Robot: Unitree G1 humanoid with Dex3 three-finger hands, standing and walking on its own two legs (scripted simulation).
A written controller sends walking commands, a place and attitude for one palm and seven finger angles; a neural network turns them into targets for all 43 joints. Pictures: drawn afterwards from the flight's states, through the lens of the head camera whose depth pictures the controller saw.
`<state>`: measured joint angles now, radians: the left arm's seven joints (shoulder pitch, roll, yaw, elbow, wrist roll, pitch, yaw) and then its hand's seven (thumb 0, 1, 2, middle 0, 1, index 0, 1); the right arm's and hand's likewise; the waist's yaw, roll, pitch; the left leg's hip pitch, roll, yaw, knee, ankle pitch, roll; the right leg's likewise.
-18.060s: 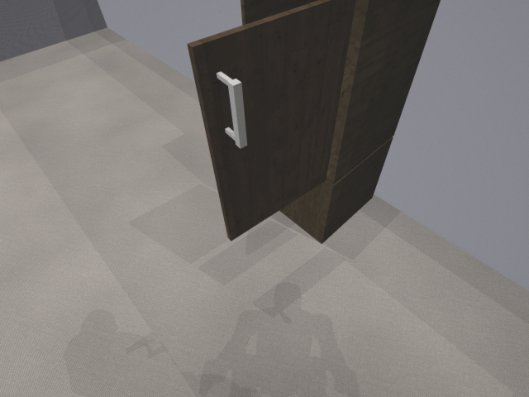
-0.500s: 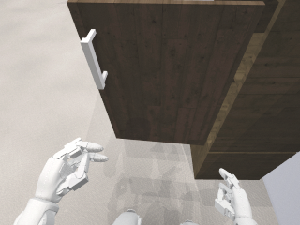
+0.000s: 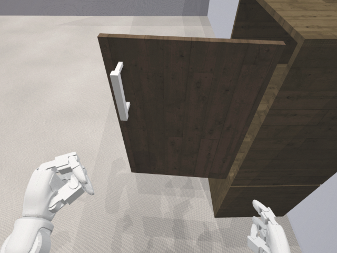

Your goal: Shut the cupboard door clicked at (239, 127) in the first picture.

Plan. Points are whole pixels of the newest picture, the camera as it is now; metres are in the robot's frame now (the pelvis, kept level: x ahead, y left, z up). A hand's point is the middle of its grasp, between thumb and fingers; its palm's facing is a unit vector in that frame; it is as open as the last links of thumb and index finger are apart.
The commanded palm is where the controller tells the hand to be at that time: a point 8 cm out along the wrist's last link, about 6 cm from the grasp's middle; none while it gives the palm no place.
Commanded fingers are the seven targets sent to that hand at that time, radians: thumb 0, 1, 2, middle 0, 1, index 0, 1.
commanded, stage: raise the hand and make a fist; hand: left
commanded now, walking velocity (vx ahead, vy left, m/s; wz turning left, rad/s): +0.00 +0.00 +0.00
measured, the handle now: (122, 92) +0.46 +0.16 +0.15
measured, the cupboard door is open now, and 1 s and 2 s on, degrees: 84 84 84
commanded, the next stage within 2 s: bring the fist close to the handle in 0.70 s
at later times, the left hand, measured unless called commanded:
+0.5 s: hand (85, 166) +0.24 +0.18 +0.15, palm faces +0.00 -1.00 -0.03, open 3.1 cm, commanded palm +0.21 +0.23 +0.15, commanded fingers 0.00 0.90 0.90 -1.30 -1.50 -1.30 -1.50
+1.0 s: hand (93, 159) +0.25 +0.17 +0.15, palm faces +0.06 -1.00 -0.05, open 3.1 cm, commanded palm +0.23 +0.21 +0.15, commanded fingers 0.00 0.90 0.90 -1.30 -1.50 -1.30 -1.50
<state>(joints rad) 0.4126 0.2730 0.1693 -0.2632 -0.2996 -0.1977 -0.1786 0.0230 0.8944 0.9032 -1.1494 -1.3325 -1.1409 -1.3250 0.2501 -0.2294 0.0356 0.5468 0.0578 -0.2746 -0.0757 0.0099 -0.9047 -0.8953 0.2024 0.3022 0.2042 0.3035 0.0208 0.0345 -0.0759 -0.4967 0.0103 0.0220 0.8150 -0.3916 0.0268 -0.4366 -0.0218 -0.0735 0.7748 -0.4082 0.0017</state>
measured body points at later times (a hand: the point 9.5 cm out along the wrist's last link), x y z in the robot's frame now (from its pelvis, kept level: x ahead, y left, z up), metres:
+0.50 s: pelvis +0.01 -0.01 +0.02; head -0.01 -0.03 +0.47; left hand +0.24 +0.24 +0.15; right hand +0.19 -0.23 -0.05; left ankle +0.02 +0.10 -0.71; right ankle -0.01 -0.12 -0.71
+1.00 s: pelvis +0.00 -0.03 +0.02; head -0.01 -0.05 +0.47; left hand +0.24 +0.22 +0.16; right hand +0.19 -0.25 -0.05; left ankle +0.02 +0.10 -0.71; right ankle -0.01 -0.12 -0.71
